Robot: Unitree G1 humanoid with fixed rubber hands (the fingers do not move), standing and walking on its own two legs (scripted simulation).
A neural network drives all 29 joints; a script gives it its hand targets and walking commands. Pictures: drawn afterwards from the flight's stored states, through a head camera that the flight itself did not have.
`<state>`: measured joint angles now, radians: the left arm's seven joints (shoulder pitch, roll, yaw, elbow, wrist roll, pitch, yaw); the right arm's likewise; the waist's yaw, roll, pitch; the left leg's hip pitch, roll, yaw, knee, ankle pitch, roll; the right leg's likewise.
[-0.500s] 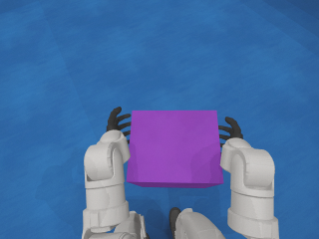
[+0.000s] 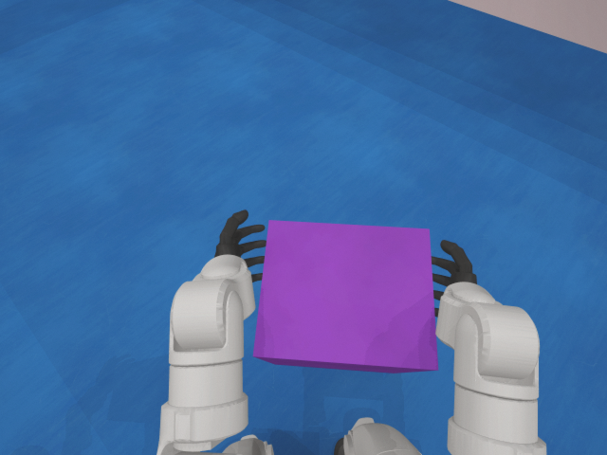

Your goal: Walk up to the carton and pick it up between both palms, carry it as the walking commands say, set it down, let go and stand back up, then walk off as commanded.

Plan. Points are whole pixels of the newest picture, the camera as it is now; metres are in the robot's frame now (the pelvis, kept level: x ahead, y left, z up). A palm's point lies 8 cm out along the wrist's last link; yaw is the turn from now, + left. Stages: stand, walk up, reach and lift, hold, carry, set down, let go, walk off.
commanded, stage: carry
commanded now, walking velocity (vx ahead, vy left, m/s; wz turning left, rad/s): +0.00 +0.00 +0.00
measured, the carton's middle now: (340, 307) +0.32 -0.04 -0.03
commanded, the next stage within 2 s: none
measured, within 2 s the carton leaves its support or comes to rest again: neither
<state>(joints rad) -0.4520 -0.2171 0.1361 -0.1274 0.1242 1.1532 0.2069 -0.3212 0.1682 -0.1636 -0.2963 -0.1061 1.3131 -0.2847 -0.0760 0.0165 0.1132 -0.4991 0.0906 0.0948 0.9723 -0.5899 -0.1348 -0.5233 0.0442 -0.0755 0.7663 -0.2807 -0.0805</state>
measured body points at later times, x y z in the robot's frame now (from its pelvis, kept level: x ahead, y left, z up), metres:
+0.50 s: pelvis -0.06 -0.14 +0.01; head -0.09 -0.17 +0.46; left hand +0.27 -0.03 +0.12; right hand +0.24 -0.30 +0.09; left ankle -0.01 +0.04 -0.70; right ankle -0.02 -0.23 -0.69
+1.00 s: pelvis -0.16 -0.22 +0.02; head -0.16 -0.20 +0.47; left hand +0.15 -0.08 +0.09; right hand +0.15 -0.35 +0.08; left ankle -0.12 -0.08 -0.70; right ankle -0.01 -0.25 -0.70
